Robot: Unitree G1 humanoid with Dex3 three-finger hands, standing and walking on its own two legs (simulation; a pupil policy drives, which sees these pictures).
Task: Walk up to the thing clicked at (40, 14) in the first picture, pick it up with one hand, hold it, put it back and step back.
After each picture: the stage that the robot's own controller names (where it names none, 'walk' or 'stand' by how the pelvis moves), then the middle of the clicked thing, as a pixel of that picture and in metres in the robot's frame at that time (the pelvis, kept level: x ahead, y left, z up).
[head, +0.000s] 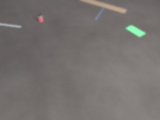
stand; (40, 17) +2.06 +0.63 -0.72
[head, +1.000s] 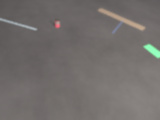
walk; (57, 22) +1.98 +0.27 -0.70
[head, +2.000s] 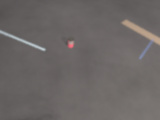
walk; (70, 42) +1.40 +0.12 -0.71
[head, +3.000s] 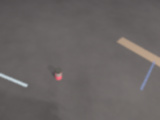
walk; (58, 73) +0.95 +0.17 -0.71
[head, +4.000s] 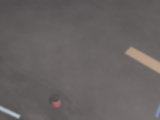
walk; (55, 100) +0.62 +0.19 -0.69
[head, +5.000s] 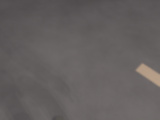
stand; out of the picture +0.45 +0.13 -0.70
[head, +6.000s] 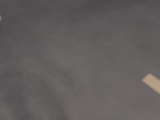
stand; out of the picture +0.43 +0.13 -0.72
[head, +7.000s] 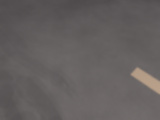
stand; out of the picture +0.40 +0.17 -0.72
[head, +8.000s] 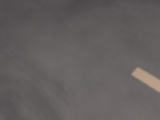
stand; out of the picture +0.42 +0.16 -0.73
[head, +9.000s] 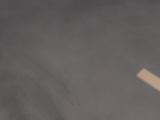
stand; out of the picture +0.42 +0.15 -0.73
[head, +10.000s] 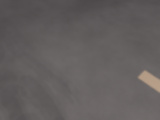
stand; out of the picture +0.41 +0.14 -0.73
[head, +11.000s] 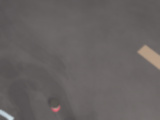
go down; (55, 104) +0.45 +0.12 -0.65
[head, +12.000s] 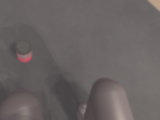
go down; (23, 51) +0.52 +0.15 -0.30
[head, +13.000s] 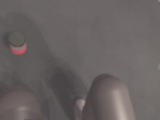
close in; (17, 43) +0.52 +0.16 -0.29
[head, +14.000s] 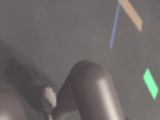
close in; out of the picture +0.52 +0.21 -0.25
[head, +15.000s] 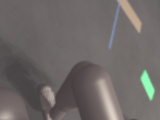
close; out of the picture +0.49 +0.19 -0.26
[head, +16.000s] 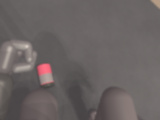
lift; (45, 76) +0.42 +0.13 -0.36
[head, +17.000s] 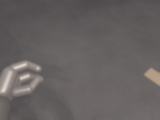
go down; out of the picture +0.34 +0.16 -0.69
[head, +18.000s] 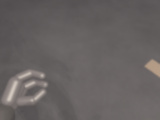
go down; out of the picture +0.32 +0.22 -0.69
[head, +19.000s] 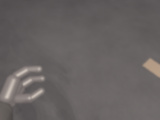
stand; out of the picture +0.31 +0.25 -0.69
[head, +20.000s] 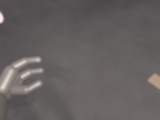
stand; out of the picture +0.29 +0.27 -0.71
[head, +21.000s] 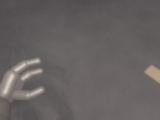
stand; out of the picture +0.29 +0.31 -0.70
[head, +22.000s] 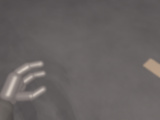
stand; out of the picture +0.29 +0.33 -0.69
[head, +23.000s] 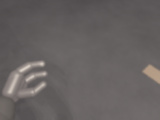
stand; out of the picture +0.28 +0.34 -0.71
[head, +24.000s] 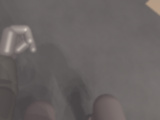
crouch; (0, 98) +0.35 +0.36 -0.45
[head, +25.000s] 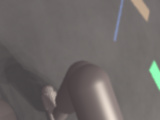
lower; out of the picture +0.30 +0.41 -0.28
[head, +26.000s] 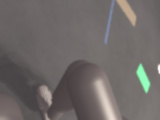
hold; out of the picture +0.29 +0.42 -0.28
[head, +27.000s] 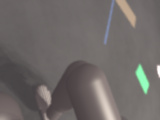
lower; out of the picture +0.29 +0.42 -0.29
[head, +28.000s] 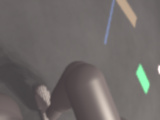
lower; out of the picture +0.29 +0.43 -0.30
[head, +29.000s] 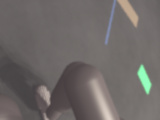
lower; out of the picture +0.29 +0.43 -0.31
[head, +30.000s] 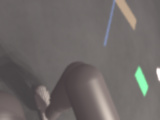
withdraw; out of the picture +0.29 +0.43 -0.31
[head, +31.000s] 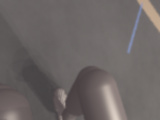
stand; out of the picture +0.30 +0.42 -0.30
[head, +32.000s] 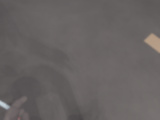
stand; out of the picture +0.31 +0.38 -0.60
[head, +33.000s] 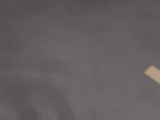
stand; out of the picture +0.28 +0.38 -0.69
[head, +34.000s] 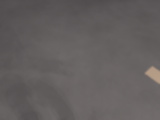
stand; out of the picture +0.28 +0.38 -0.69
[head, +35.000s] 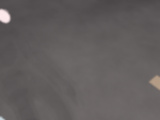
stand; out of the picture +0.30 +0.37 -0.74
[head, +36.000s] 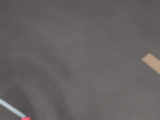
walk; out of the picture +0.33 +0.33 -0.73
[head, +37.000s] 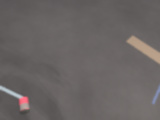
walk; (24, 105) +0.48 +0.39 -0.73
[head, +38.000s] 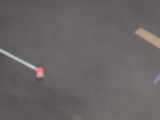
walk; (39, 74) +0.85 +0.43 -0.72
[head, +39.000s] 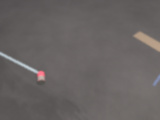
stand; (41, 78) +0.88 +0.41 -0.73
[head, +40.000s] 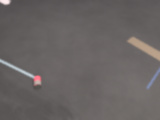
stand; (37, 82) +0.88 +0.42 -0.75
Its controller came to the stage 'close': yes
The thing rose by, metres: 0.01
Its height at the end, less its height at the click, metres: -0.02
